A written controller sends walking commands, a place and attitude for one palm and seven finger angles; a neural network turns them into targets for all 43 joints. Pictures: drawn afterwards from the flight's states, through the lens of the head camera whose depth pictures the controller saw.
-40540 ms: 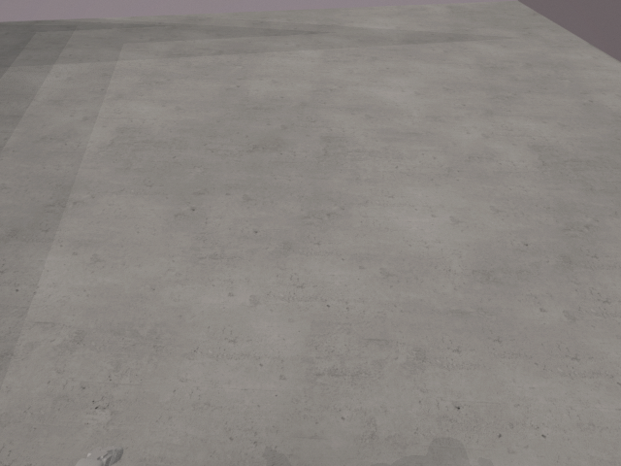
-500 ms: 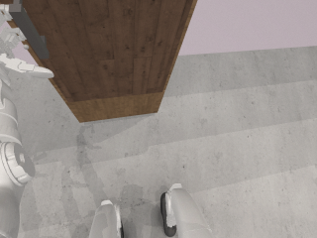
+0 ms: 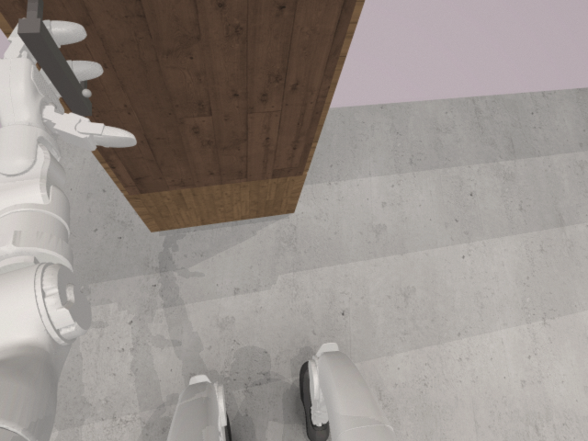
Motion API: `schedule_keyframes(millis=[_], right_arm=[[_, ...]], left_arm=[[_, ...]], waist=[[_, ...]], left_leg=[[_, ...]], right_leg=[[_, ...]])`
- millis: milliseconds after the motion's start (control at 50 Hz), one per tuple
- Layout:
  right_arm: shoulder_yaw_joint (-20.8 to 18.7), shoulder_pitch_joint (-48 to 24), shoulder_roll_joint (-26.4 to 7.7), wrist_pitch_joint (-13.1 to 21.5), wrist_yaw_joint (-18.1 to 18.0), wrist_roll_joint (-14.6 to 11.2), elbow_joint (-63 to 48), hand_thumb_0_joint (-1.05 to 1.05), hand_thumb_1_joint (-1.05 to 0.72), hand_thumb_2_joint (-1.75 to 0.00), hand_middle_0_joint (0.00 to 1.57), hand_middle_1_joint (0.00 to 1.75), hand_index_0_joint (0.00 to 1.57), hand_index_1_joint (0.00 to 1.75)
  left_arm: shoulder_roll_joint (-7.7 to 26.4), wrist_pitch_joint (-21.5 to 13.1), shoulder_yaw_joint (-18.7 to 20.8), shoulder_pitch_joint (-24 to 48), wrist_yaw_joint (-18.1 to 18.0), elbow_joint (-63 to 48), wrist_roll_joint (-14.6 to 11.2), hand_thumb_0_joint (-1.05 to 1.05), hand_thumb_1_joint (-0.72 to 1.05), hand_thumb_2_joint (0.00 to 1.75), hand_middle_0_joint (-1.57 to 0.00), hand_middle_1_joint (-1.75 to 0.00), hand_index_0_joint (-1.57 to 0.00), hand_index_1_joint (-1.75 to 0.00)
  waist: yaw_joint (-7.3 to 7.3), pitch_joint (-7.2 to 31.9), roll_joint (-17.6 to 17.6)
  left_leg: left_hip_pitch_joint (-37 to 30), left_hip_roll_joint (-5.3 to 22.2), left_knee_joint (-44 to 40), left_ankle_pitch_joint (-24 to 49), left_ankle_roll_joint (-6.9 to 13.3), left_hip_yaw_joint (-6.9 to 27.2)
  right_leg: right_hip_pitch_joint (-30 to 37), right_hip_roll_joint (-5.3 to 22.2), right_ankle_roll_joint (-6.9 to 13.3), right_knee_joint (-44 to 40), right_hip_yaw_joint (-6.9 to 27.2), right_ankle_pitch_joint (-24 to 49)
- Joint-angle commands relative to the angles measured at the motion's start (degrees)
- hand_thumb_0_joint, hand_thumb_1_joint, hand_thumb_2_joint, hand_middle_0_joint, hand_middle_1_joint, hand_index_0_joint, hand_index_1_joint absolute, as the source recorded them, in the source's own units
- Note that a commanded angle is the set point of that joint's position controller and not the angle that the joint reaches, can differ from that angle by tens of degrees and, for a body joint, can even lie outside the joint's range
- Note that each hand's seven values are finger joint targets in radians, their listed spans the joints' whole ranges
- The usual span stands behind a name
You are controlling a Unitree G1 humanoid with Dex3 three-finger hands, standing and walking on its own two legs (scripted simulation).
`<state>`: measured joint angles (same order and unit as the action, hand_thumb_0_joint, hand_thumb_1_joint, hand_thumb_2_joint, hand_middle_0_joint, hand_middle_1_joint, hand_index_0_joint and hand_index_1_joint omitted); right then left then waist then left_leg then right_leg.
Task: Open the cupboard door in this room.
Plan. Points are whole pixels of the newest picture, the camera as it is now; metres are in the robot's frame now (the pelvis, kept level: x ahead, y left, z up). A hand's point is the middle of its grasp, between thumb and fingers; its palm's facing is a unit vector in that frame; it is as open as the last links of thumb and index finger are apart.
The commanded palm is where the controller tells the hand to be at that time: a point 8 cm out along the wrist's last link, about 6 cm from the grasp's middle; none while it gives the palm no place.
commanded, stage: slide the fingers in behind the handle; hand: left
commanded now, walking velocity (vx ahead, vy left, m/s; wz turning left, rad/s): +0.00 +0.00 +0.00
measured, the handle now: (61, 61) +0.59 +0.23 +0.06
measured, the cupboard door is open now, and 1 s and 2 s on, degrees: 0 0 35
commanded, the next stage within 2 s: close the thumb around the handle in 0.30 s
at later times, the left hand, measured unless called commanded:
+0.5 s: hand (84, 94) +0.54 +0.20 +0.06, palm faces +0.05 -1.00 -0.03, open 13.8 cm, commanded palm +0.52 +0.24 +0.06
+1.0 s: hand (84, 91) +0.55 +0.20 +0.06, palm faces +0.06 -1.00 -0.03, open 5.9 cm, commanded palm +0.52 +0.23 +0.06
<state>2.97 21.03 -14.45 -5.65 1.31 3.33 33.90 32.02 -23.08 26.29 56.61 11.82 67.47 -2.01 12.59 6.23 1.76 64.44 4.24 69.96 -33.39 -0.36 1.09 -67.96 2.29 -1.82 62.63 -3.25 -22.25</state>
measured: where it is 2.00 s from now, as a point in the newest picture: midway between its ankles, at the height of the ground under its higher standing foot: (269, 439)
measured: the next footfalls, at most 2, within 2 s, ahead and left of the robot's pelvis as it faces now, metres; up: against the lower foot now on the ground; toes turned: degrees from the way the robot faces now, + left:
none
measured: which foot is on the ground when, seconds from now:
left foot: down 0.00-1.00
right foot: down 0.00-1.00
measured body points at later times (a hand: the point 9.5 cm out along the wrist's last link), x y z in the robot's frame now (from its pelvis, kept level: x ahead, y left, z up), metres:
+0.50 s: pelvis +0.00 +0.00 +0.00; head +0.17 +0.02 +0.41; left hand +0.53 +0.25 +0.06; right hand -0.01 -0.26 -0.11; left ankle -0.02 +0.12 -0.64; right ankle +0.06 -0.15 -0.64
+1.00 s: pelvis +0.00 +0.00 +0.00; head +0.18 +0.02 +0.41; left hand +0.54 +0.25 +0.06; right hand -0.01 -0.26 -0.11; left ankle -0.02 +0.12 -0.64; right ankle +0.06 -0.15 -0.64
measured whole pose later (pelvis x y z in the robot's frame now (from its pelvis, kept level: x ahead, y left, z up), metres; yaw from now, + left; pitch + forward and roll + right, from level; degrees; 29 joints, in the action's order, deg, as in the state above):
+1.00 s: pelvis +0.00 +0.00 +0.00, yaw +0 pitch +28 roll -4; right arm 3.1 21.4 -14.8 -5.0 1.0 3.4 34.0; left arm 33.6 -23.5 26.3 58.0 11.9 68.7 -1.4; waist 12.9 5.9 1.9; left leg 65.6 4.1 70.7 -33.5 -0.3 1.1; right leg -69.1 2.3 -1.9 63.3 -3.0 -22.3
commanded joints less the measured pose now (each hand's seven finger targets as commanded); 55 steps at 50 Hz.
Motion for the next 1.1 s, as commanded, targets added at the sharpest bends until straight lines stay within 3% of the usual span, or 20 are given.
schedule_keyframes(millis=[0,40,80,100,160,200,260,320,380,420,480,540,560,640,680,720,880,960,1040,1080], right_arm=[[-3.6,11.8,-10.8,0.6,-0.7,-0.2,-2.2,0.00,-0.90,-0.90,0.20,0.30,0.20,0.30],[-3.7,12.0,-10.9,0.8,-0.8,-0.2,-2.5,0.00,-0.90,-0.90,0.20,0.30,0.20,0.30],[-3.7,11.5,-10.7,0.8,-0.8,-0.4,-2.3,0.00,-0.90,-0.90,0.20,0.30,0.20,0.30],[-3.8,11.7,-10.9,0.8,-0.9,-0.4,-1.9,0.00,-0.90,-0.90,0.20,0.30,0.20,0.30],[-3.8,11.8,-11.1,1.0,-1.0,-0.5,-2.0,0.00,-0.90,-0.90,0.20,0.30,0.20,0.30],[-3.7,11.7,-11.1,1.1,-1.2,-0.6,-1.6,0.00,-0.90,-0.90,0.20,0.30,0.20,0.30],[-3.7,12.0,-11.4,1.3,-1.4,-0.3,-1.5,0.00,-0.90,-0.90,0.20,0.30,0.20,0.30],[-3.9,12.0,-11.1,1.5,-1.1,-0.2,-1.6,0.00,-0.90,-0.90,0.20,0.30,0.20,0.30],[-3.7,11.8,-11.2,1.2,-1.0,-0.4,-1.5,0.00,-0.90,-0.90,0.20,0.30,0.20,0.30],[-3.6,11.6,-11.4,1.2,-1.1,-0.4,-1.6,0.00,-0.90,-0.90,0.20,0.30,0.20,0.30],[-3.8,11.9,-11.4,1.4,-1.1,-0.3,-2.0,0.00,-0.90,-0.90,0.20,0.30,0.20,0.30],[-3.8,12.1,-11.3,1.4,-1.1,-0.3,-1.7,0.00,-0.90,-0.90,0.20,0.30,0.20,0.30],[-3.7,12.0,-11.4,1.3,-1.1,-0.2,-1.8,0.00,-0.90,-0.90,0.20,0.30,0.20,0.30],[-3.8,12.1,-11.3,1.3,-1.1,-0.2,-1.5,0.00,-0.90,-0.90,0.20,0.30,0.20,0.30],[-3.7,12.2,-11.5,1.2,-1.2,-0.1,-1.2,0.00,-0.90,-0.90,0.20,0.30,0.20,0.30],[-3.7,12.2,-11.4,1.3,-1.1,-0.1,-1.5,0.00,-0.90,-0.90,0.20,0.30,0.20,0.30],[-3.6,12.4,-11.3,1.2,-1.0,-0.1,-1.5,0.00,-0.90,-0.90,0.20,0.30,0.20,0.30],[-3.8,12.6,-11.4,1.1,-1.0,0.0,-1.4,0.00,-0.90,-0.90,0.20,0.30,0.20,0.30],[-3.8,12.7,-11.4,1.1,-1.1,-0.1,-1.1,0.00,-0.90,-0.90,0.20,0.30,0.20,0.30],[-3.8,12.8,-11.3,1.2,-1.1,0.0,-1.2,0.00,-0.90,-0.90,0.20,0.30,0.20,0.30]], left_arm=[[17.2,-4.5,2.8,23.6,-0.6,-12.1,0.6,0.00,-0.50,0.30,-0.30,-1.20,-0.30,-1.20],[17.7,-5.1,3.3,23.2,-0.1,-13.0,0.1,0.00,-0.50,0.30,-0.30,-1.20,-0.30,-1.20],[14.1,-4.8,0.6,23.2,0.7,-12.0,-0.5,0.00,-0.50,0.30,-0.30,-1.20,-0.30,-1.20],[14.0,-4.6,0.6,23.4,0.9,-11.7,-0.7,0.00,-0.50,0.30,-0.30,-1.20,-0.30,-1.20],[14.8,-4.5,1.5,23.2,1.3,-11.5,-1.2,0.00,-0.50,0.30,-0.30,-1.20,-0.30,-1.20],[14.5,-4.0,0.8,24.1,1.2,-10.0,-0.9,0.00,-0.50,0.30,-0.30,-1.20,-0.30,-1.20],[17.0,-4.7,2.4,26.4,0.6,-11.4,-0.6,0.00,-0.50,0.30,-0.30,-1.20,-0.30,-1.20],[15.6,-5.1,1.5,25.2,0.7,-12.4,-0.5,0.00,-0.50,0.30,-0.30,-1.20,-0.30,-1.20],[15.0,-4.5,0.8,24.7,0.9,-10.3,-0.4,0.00,-0.50,0.30,-0.30,-1.20,-0.30,-1.20],[14.9,-3.7,0.6,25.5,0.9,-9.6,-0.5,0.00,-0.39,0.35,-0.31,-1.21,-0.31,-1.21],[16.2,-4.6,1.9,25.3,0.7,-12.7,-0.5,0.00,-0.22,0.42,-0.32,-1.23,-0.32,-1.23],[15.7,-4.7,1.7,25.1,0.4,-11.6,-0.7,0.00,-0.05,0.49,-0.33,-1.25,-0.33,-1.25],[16.2,-4.8,2.1,25.0,0.5,-12.5,-0.7,0.00,0.00,0.52,-0.34,-1.25,-0.34,-1.25],[13.3,-4.4,-0.4,26.7,0.6,-11.8,-0.6,0.00,0.23,0.61,-0.35,-1.28,-0.35,-1.28],[14.3,-4.2,0.4,27.1,0.2,-10.7,-0.6,0.00,0.34,0.66,-0.36,-1.29,-0.36,-1.29],[14.9,-4.4,0.8,26.1,0.1,-11.2,-0.3,0.00,0.45,0.71,-0.37,-1.30,-0.37,-1.30],[16.1,-4.4,1.3,26.0,0.1,-10.4,0.4,0.00,0.90,0.90,-0.40,-1.35,-0.40,-1.35],[15.4,-4.5,0.9,26.4,0.4,-11.8,0.0,0.00,0.90,0.90,-0.40,-1.35,-0.40,-1.35],[14.5,-4.0,0.2,27.9,0.3,-11.1,-0.4,0.00,0.90,0.90,-0.40,-1.35,-0.40,-1.35],[16.4,-4.1,1.9,26.4,0.0,-10.7,0.1,0.00,0.90,0.90,-0.40,-1.35,-0.40,-1.35]], waist=[[-0.37,32.3,9.0],[-0.51,32.7,9.1],[0.31,31.7,9.4],[0.72,31.1,7.6],[0.08,32.2,8.9],[0.98,29.5,7.0],[0.68,31.6,8.6],[0.16,33.5,10.4],[0.53,31.1,9.5],[1.14,29.2,8.5],[-0.02,34.7,10.5],[0.66,31.9,8.4],[0.10,32.9,9.3],[1.20,31.1,10.9],[1.53,30.5,9.3],[0.55,31.9,10.6],[0.58,32.4,9.6],[0.72,34.0,10.7],[1.69,31.5,9.5],[0.43,33.3,10.4]], left_leg=[[-15.3,-3.0,-8.4,26.8,1.2,0.5],[-16.4,-2.9,-8.6,27.8,1.2,0.7],[-16.9,-2.8,-8.7,27.2,1.1,0.6],[-16.5,-2.8,-8.7,26.6,1.2,0.7],[-17.0,-2.9,-8.9,26.3,1.1,0.7],[-14.9,-2.9,-8.8,24.1,1.4,0.7],[-15.5,-3.0,-8.5,24.6,1.3,0.9],[-17.6,-3.0,-8.3,27.0,1.0,0.9],[-16.7,-2.8,-8.3,26.5,1.0,1.1],[-15.2,-2.8,-8.6,23.8,1.3,0.9],[-18.4,-2.9,-8.3,27.6,1.0,1.1],[-17.4,-2.8,-8.5,26.9,1.1,1.4],[-17.4,-2.8,-8.4,27.2,1.0,1.2],[-18.7,-2.7,-8.6,27.0,0.9,1.5],[-18.0,-2.6,-8.6,26.3,0.9,1.7],[-18.3,-2.8,-8.5,27.3,0.7,1.7],[-17.3,-2.8,-8.0,27.4,0.9,1.7],[-19.2,-2.6,-7.9,29.4,0.7,1.9],[-18.3,-2.6,-8.0,27.7,1.0,1.9],[-17.6,-2.9,-7.8,27.8,0.9,1.6]], right_leg=[[24.5,-3.8,2.7,-4.1,0.9,18.3],[24.8,-3.9,2.9,-4.0,0.7,19.0],[22.9,-3.9,2.6,-4.3,0.6,17.9],[22.9,-3.8,2.5,-4.6,0.6,17.5],[22.9,-3.8,2.6,-4.5,0.5,17.0],[22.1,-3.8,2.4,-5.0,0.7,15.5],[22.1,-3.7,2.5,-4.3,0.8,15.5],[22.1,-3.7,2.7,-4.0,0.6,17.0],[20.8,-3.7,2.6,-3.9,0.3,16.1],[20.5,-3.7,2.4,-4.7,0.5,14.2],[21.8,-3.7,2.7,-3.8,0.4,16.9],[21.3,-3.9,2.7,-4.0,0.2,16.4],[22.0,-3.8,2.6,-3.9,0.4,16.9],[18.6,-3.8,2.8,-4.0,-0.1,15.1],[18.7,-3.8,2.5,-4.2,-0.1,14.6],[19.4,-3.7,2.7,-3.9,0.0,15.3],[20.3,-3.8,2.7,-3.5,0.1,16.3],[19.9,-3.8,2.8,-3.3,-0.1,17.2],[18.9,-3.9,2.7,-3.8,-0.2,16.0],[20.6,-3.8,2.7,-3.6,0.1,16.6]])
